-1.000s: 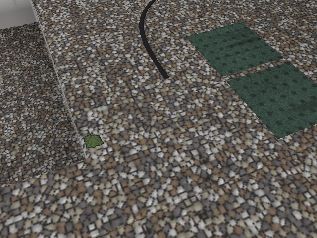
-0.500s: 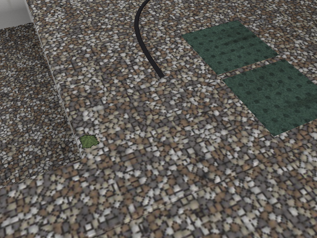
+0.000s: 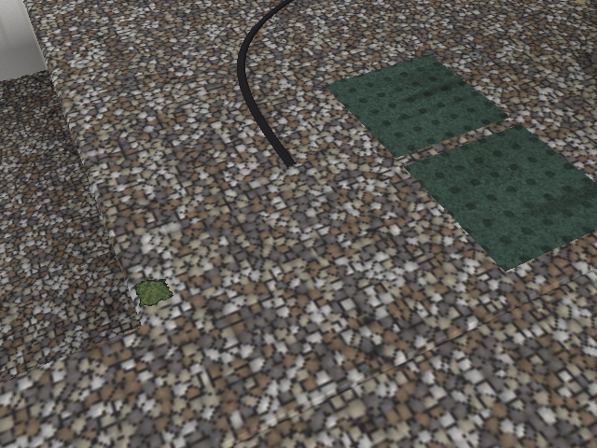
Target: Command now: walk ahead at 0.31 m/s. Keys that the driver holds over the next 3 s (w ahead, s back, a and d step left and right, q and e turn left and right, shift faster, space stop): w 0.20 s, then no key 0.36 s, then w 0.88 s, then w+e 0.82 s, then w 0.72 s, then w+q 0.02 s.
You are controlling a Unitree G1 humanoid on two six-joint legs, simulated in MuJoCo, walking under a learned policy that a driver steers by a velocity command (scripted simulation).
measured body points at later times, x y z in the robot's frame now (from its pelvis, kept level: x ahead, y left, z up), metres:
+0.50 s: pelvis +0.19 +0.02 -0.01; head +0.23 +0.02 +0.44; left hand +0.13 +0.27 -0.15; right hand +0.39 -0.22 -0.11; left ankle +0.31 +0.10 -0.73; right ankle +0.01 -0.12 -0.66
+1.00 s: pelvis +0.30 -0.01 +0.02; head +0.30 -0.04 +0.47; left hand +0.28 +0.26 -0.10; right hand +0.43 -0.28 -0.11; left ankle +0.35 +0.13 -0.67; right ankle +0.28 -0.11 -0.73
